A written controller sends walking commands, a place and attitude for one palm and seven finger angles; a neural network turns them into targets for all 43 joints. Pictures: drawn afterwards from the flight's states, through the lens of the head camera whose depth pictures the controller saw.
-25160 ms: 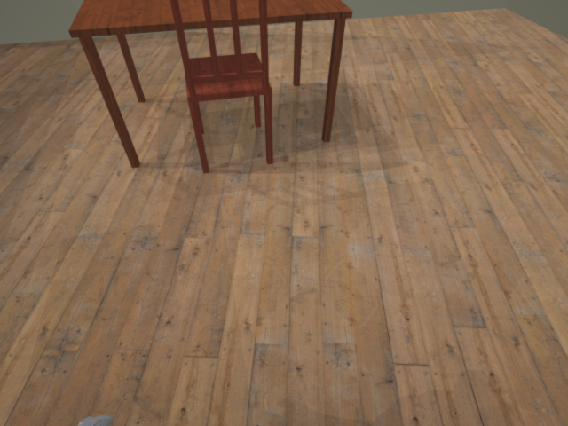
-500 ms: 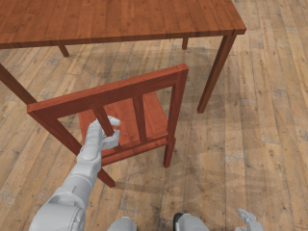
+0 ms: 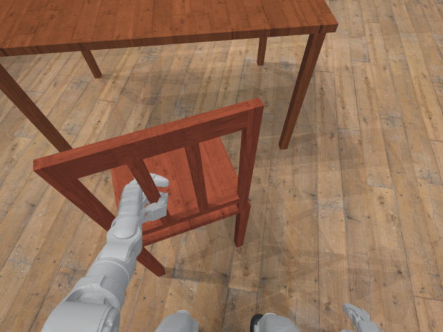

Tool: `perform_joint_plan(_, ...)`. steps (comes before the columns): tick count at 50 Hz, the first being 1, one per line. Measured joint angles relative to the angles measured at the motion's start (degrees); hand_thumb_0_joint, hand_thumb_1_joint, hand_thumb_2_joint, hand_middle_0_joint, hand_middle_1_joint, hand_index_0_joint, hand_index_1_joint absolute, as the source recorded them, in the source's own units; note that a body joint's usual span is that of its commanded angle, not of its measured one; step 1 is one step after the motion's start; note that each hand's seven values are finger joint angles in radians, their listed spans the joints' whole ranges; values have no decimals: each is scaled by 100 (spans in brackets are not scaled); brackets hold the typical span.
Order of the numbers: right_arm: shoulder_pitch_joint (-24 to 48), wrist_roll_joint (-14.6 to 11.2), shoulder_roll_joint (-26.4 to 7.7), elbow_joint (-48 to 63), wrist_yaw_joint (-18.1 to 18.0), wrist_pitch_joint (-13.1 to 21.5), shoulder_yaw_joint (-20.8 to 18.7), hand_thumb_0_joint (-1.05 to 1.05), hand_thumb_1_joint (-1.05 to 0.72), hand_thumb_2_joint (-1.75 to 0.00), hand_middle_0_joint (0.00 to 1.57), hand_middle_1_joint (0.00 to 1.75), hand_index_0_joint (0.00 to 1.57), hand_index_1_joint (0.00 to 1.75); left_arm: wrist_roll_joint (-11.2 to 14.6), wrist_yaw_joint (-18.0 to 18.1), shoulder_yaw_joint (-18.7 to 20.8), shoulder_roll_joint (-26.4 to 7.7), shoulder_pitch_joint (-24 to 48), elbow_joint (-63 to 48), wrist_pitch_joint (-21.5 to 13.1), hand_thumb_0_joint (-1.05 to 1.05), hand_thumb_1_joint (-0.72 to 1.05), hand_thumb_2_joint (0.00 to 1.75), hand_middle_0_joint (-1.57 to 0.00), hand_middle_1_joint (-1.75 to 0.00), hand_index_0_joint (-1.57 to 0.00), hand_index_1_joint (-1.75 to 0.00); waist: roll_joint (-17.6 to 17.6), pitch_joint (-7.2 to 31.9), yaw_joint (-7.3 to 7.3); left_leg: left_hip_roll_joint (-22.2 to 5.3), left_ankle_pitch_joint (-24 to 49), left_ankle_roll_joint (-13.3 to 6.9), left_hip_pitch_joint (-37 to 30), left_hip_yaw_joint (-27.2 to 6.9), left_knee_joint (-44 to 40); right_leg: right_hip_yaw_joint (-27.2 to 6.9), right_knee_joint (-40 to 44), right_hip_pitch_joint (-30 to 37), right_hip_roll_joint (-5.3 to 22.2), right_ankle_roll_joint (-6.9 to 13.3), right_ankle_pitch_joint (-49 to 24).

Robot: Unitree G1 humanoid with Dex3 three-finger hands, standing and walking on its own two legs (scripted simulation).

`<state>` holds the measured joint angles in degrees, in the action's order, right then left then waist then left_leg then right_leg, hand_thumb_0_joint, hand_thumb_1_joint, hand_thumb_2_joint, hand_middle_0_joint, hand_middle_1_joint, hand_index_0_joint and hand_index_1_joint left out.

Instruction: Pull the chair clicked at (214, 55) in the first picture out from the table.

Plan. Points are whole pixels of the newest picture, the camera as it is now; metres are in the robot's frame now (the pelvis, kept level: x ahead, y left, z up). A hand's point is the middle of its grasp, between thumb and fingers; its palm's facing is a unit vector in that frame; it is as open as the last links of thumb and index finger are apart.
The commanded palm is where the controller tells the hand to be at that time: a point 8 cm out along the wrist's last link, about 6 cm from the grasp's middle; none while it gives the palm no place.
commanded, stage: step backward, pulling the chair out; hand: left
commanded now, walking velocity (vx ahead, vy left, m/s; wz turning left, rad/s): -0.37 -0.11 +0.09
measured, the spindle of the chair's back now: (153, 195) +0.39 +0.15 -0.07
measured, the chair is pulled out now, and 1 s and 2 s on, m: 0.42 0.67 0.67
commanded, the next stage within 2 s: stop walking, hand still on the chair in 0.36 s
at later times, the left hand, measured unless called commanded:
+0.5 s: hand (156, 274) +0.22 +0.12 -0.06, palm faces +0.02 -0.98 -0.18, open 5.5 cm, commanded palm +0.20 +0.17 -0.04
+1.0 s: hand out of the picture +0.11 +0.12 -0.06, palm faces +0.02 -0.98 -0.19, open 5.6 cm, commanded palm +0.09 +0.17 -0.04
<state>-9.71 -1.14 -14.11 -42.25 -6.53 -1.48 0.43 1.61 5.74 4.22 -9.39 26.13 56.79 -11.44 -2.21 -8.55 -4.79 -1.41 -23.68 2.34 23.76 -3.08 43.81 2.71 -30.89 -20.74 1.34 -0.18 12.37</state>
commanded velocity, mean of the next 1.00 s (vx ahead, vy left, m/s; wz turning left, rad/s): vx -0.08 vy -0.03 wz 0.03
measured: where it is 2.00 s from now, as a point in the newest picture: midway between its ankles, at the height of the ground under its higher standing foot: outside the picture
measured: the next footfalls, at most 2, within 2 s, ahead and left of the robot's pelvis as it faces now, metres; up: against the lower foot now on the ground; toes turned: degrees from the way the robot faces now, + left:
left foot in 0.06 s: +0.02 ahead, +0.14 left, +0.00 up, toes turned +0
right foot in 0.26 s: -0.03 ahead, -0.14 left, +0.00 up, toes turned -2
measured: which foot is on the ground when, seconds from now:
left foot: up 0.00-0.04, down 0.06-0.34, up 0.36-0.48, down 0.50-1.00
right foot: down 0.00-0.08, up 0.10-0.24, down 0.26-1.00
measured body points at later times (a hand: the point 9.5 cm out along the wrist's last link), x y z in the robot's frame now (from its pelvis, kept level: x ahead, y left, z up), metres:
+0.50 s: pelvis -0.13 -0.01 -0.01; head -0.07 -0.02 +0.44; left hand +0.22 +0.17 -0.04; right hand -0.03 -0.27 -0.14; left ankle -0.11 +0.13 -0.73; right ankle -0.07 -0.14 -0.73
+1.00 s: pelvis -0.14 -0.01 +0.01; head -0.15 -0.03 +0.45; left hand +0.10 +0.17 -0.04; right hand -0.02 -0.25 -0.11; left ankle -0.11 +0.13 -0.73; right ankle -0.07 -0.14 -0.73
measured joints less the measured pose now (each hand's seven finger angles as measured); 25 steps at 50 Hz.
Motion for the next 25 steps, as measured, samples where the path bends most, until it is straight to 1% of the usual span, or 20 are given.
perform_joint_plan(1,-31,-1,-72,-2,-29,8,-9,0,-90,-90,20,30,21,30,-15,7,-65,34,-6,-43,43,2,65,75,-21,-115,-50,-144,2,36,-16,-17,124,-7,-163,23,-269,36,-34,-55,36,-29,-19)
perform_joint_plan(3,-89,-2,-186,-4,-90,19,-51,0,-90,-90,20,30,20,30,-41,5,-271,74,10,-148,124,2,65,75,-20,-117,-50,-144,6,87,-34,-91,596,-68,-479,72,-926,124,-143,-178,91,-93,-34)
perform_joint_plan(5,-73,23,-135,18,-102,-38,-91,0,-90,-90,20,30,20,30,-44,2,-447,13,59,-234,184,1,66,74,-19,-118,-50,-144,248,6,72,25,736,-112,-492,177,-1052,17,-212,-254,202,-140,-147)
perform_joint_plan(6,-93,60,-107,74,-83,-52,-100,0,-90,-90,20,30,20,30,-36,-12,-497,-7,55,-274,201,1,66,74,-18,-118,-50,-144,292,-13,115,26,794,-121,-468,198,-1084,-35,-379,-299,184,-124,8)
perform_joint_plan(7,-118,94,-76,122,-53,-50,-109,0,-90,-90,20,30,20,30,-34,-27,-519,-13,44,-292,205,1,66,74,-18,-118,-50,-144,285,-17,143,-3,852,-123,-427,188,-1110,-65,-589,-324,132,-97,350)
perform_joint_plan(8,-141,109,-41,156,-16,-35,-118,0,-91,-90,20,30,20,30,-44,-37,-528,-11,28,-299,197,1,67,74,-17,-118,-50,-144,243,-16,169,-55,908,-115,-380,162,-1133,-79,-740,-304,59,-69,651)
perform_joint_plan(9,-164,114,-1,178,28,-11,-123,0,-91,-90,19,30,20,30,-37,-43,-535,-8,18,-283,181,2,67,74,-17,-118,-50,-144,188,-21,195,-117,960,-102,-340,128,-1148,-81,-758,-217,-14,-44,791)
perform_joint_plan(11,-214,106,97,186,121,54,-112,0,-90,-90,19,30,20,30,-24,-73,-525,-13,12,-220,106,2,66,74,-18,-118,-50,-144,114,-38,273,-218,1050,-53,-281,86,-1162,-83,-438,108,-99,-14,673)
perform_joint_plan(12,-238,99,153,179,160,80,-93,0,-90,-90,20,30,20,30,-37,-101,-517,-34,12,-183,65,2,66,74,-18,-118,-50,-144,109,-30,320,-248,1082,-20,-242,89,-1146,-98,-196,296,-104,-4,450)
perform_joint_plan(13,-253,90,208,170,189,97,-64,0,-90,-90,20,30,20,30,-50,-129,-495,-69,17,-138,24,1,66,75,-19,-118,-50,-144,123,-11,373,-269,1099,17,-186,109,-1104,-112,57,462,-90,-39,243)
perform_joint_plan(14,-203,79,234,144,212,100,-33,0,-90,-90,20,30,20,30,-41,-144,-443,-95,39,-88,-19,1,65,75,-20,-117,-50,-144,58,-44,412,-350,1114,58,-133,110,-1051,-105,209,503,-158,-85,276)
perform_joint_plan(16,-78,38,263,113,215,72,10,0,-90,-90,20,30,20,30,39,-144,-297,-118,97,32,-65,2,65,76,-21,-116,-50,-144,-110,-164,359,-491,1229,126,-92,53,-1078,-65,267,467,-306,-40,128)
perform_joint_plan(17,-48,1,278,110,196,52,24,0,-90,-90,20,30,20,30,70,-142,-222,-127,106,89,-71,2,64,76,-21,-115,-50,-144,-137,-182,313,-509,1309,115,-62,49,-1092,-50,240,421,-326,-4,58)
perform_joint_plan(18,-40,-38,278,109,169,36,36,0,-90,-90,20,30,21,30,99,-137,-161,-131,103,143,-70,2,64,76,-22,-114,-50,-144,-142,-169,266,-491,1213,70,-20,47,-986,-40,176,360,-320,27,24)
perform_joint_plan(20,-72,-78,221,95,105,12,46,0,-90,-90,20,30,21,30,122,-114,-104,-104,92,261,-31,2,65,76,-22,-113,-50,-144,-122,-62,176,-337,562,5,61,8,-530,-29,10,205,-243,52,29)
perform_joint_plan(22,-140,-77,107,48,47,28,42,0,-90,-90,20,30,21,30,120,-91,-86,-24,84,346,29,3,65,76,-21,-113,-50,-144,-97,69,114,-163,149,-39,26,-17,-186,-8,-129,63,-135,34,44)
perform_joint_plan(24,-226,-73,-33,-17,-9,66,36,0,-90,-90,20,30,21,30,84,-79,-152,59,88,382,114,3,65,75,-20,-114,-50,-144,-96,185,71,-97,133,-76,-229,19,-359,43,-244,-47,-45,-8,45)
perform_joint_plan(25,-257,-67,-79,-34,-38,74,26,0,-90,-90,20,30,21,30,63,-73,-212,81,53,263,213,3,65,75,-20,-114,-50,-144,-64,198,44,-75,477,-109,-360,46,-631,67,-312,-85,13,-38,49)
